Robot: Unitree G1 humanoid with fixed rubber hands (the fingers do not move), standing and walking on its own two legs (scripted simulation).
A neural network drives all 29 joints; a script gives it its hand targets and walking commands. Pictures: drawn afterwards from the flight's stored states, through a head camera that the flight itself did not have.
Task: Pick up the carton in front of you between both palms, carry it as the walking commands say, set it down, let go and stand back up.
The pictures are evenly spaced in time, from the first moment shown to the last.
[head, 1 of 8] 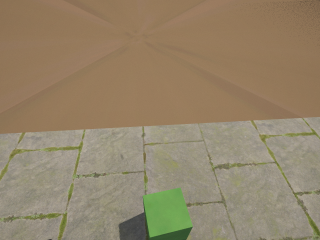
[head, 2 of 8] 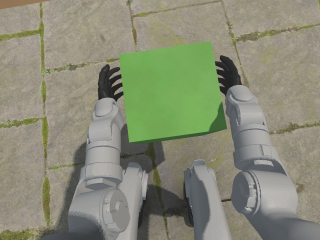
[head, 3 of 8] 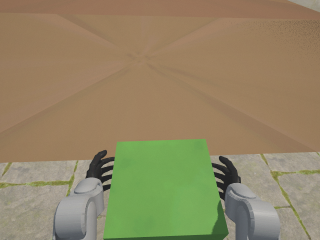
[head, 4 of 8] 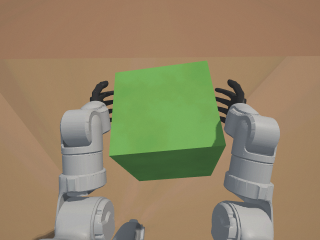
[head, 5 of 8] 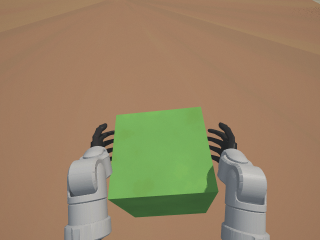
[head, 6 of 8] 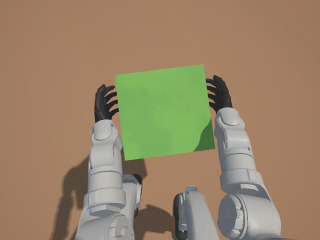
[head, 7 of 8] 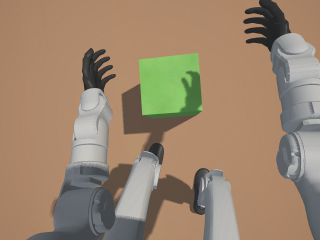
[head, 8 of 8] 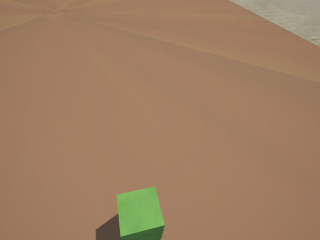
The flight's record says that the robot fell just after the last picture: no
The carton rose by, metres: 1.03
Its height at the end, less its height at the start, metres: +0.30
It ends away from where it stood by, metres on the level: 5.13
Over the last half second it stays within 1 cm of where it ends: yes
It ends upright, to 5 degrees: yes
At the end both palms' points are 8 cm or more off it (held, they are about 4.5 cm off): yes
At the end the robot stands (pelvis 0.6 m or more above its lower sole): yes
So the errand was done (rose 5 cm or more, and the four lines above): yes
